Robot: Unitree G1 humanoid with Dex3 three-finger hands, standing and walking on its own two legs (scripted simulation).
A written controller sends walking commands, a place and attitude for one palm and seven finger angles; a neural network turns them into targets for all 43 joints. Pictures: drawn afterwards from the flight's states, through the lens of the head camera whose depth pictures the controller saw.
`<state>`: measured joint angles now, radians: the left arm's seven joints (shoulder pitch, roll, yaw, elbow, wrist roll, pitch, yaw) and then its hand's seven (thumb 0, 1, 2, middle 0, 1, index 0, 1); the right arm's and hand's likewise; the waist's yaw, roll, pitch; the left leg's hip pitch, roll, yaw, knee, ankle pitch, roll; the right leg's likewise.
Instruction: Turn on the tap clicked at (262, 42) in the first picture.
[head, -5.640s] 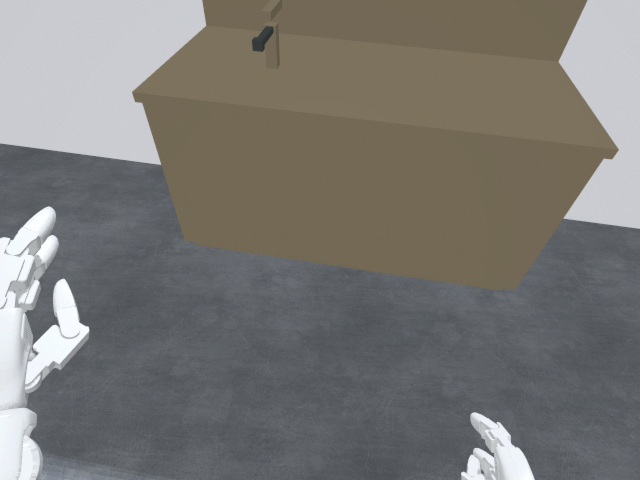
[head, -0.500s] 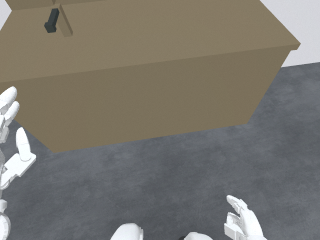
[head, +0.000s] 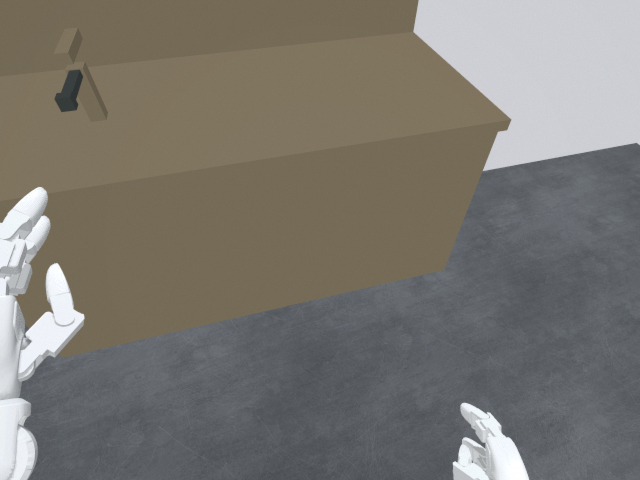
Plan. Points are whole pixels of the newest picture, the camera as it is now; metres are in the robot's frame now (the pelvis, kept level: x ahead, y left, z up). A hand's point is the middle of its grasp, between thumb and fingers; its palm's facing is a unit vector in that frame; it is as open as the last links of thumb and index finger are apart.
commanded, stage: take the last steps up to it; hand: left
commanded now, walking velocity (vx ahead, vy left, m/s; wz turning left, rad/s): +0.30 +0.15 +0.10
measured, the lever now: (66, 101) +0.75 +0.55 +0.08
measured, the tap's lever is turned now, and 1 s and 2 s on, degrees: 0 0 0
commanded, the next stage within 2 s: come to a stop and stand still in 1.58 s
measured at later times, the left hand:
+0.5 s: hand (26, 275) +0.25 +0.29 +0.19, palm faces +0.42 -0.80 -0.43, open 7.4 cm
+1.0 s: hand (9, 198) +0.36 +0.38 +0.18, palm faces +0.44 -0.79 -0.42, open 7.4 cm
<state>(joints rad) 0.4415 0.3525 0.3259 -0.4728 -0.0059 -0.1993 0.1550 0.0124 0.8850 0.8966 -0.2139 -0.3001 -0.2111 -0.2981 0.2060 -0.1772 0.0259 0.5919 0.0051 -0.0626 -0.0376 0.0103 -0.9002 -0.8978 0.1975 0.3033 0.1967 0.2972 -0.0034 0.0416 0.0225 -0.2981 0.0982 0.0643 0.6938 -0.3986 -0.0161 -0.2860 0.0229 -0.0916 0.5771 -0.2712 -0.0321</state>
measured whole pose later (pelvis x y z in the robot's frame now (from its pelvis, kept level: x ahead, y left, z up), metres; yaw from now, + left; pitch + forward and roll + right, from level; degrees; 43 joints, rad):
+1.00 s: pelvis +0.14 +0.13 +0.00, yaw +2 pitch -1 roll +1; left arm 0.42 0.40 0.40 -0.51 -0.01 -0.27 0.16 0.01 0.88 0.90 -0.22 -0.30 -0.21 -0.30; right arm 0.19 -0.21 -0.06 0.62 0.00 -0.08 -0.07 0.01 -0.90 -0.90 0.19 0.30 0.19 0.30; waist 0.00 -0.05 0.09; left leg -0.34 0.07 0.16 0.61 -0.24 0.01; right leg -0.33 -0.11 -0.04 0.95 -0.53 0.02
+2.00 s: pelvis +0.29 +0.16 +0.01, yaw -2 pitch -1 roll +0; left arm 0.49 0.40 0.37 -0.57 -0.05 -0.18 0.14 0.01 0.88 0.90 -0.21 -0.30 -0.21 -0.30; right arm 0.19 -0.10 0.07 0.57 -0.01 -0.09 -0.02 0.01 -0.90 -0.90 0.20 0.30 0.20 0.30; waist 0.02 0.01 0.08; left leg -0.27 0.10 0.16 0.50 -0.20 -0.01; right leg -0.29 0.00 -0.11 0.58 -0.32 0.04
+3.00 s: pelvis +0.21 +0.14 +0.01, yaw -2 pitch -2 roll -1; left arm 0.18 0.46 0.49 -0.30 -0.06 -0.25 0.11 0.01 0.88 0.90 -0.21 -0.30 -0.21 -0.30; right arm 0.19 -0.23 -0.01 0.63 0.02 -0.12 0.03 0.01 -0.90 -0.90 0.20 0.30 0.20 0.30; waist 0.03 0.02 0.10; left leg -0.25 0.00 0.07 0.52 -0.25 0.05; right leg -0.24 0.06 -0.07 0.48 -0.21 -0.06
